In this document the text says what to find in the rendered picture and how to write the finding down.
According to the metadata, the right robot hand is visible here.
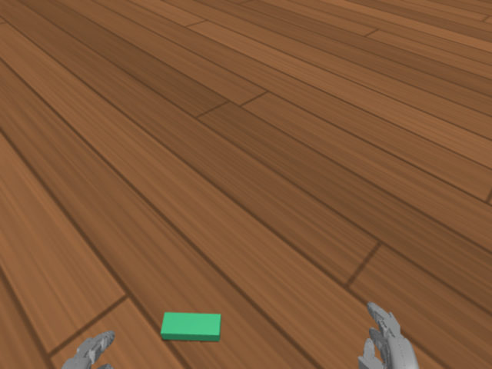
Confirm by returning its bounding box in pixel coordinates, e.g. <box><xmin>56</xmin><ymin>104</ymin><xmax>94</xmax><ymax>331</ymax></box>
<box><xmin>358</xmin><ymin>302</ymin><xmax>420</xmax><ymax>369</ymax></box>

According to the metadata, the left robot hand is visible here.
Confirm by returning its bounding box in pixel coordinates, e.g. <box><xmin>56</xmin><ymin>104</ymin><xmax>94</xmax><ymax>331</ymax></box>
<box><xmin>61</xmin><ymin>331</ymin><xmax>115</xmax><ymax>369</ymax></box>

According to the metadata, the carton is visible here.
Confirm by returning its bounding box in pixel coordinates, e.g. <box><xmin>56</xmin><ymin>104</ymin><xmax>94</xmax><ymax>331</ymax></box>
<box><xmin>161</xmin><ymin>312</ymin><xmax>221</xmax><ymax>341</ymax></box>

